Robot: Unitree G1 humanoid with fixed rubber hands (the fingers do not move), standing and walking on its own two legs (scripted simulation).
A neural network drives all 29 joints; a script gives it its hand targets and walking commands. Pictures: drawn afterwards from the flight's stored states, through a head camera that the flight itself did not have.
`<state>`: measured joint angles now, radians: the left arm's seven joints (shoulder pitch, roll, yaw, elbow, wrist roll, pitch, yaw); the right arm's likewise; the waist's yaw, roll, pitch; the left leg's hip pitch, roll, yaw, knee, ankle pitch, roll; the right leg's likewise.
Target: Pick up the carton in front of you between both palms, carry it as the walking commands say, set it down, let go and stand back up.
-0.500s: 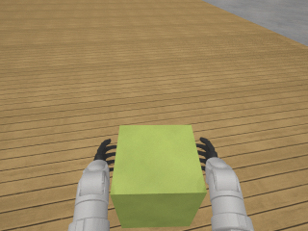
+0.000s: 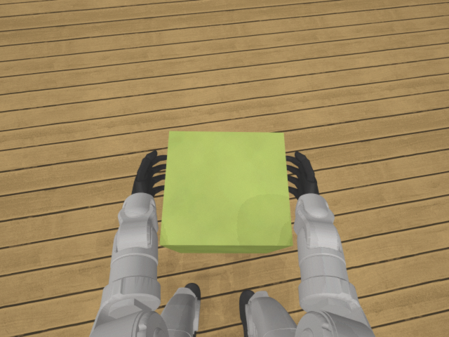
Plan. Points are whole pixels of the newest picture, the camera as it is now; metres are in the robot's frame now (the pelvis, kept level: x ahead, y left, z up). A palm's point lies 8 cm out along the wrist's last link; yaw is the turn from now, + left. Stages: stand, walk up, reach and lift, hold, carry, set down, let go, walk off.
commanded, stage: set down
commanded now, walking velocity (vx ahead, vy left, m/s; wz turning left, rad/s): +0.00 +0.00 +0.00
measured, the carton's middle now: (224, 201) +0.37 +0.00 -0.14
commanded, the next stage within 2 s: none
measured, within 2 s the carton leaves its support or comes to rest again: rests again in 1.94 s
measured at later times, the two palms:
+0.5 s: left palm (161, 191) +0.41 +0.15 -0.21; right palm (284, 192) +0.41 -0.14 -0.20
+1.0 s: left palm (173, 197) +0.44 +0.15 -0.37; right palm (271, 197) +0.44 -0.15 -0.37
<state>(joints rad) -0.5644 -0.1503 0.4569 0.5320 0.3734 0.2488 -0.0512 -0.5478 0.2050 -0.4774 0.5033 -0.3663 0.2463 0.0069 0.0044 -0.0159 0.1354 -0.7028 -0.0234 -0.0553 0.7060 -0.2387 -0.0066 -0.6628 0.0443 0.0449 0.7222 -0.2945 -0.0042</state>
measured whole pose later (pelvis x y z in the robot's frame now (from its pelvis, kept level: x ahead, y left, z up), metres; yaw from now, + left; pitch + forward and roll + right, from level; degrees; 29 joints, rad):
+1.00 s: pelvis -0.06 +0.01 -0.26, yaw -2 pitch +48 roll -2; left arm -1.08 0.03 0.44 0.70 0.21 0.27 0.06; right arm -1.09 -0.01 -0.48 0.71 -0.19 0.26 -0.06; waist 0.00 -0.01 -0.11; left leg -2.13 -0.10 -0.08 1.77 -0.48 -0.04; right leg -2.09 0.13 0.06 1.79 -0.55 0.05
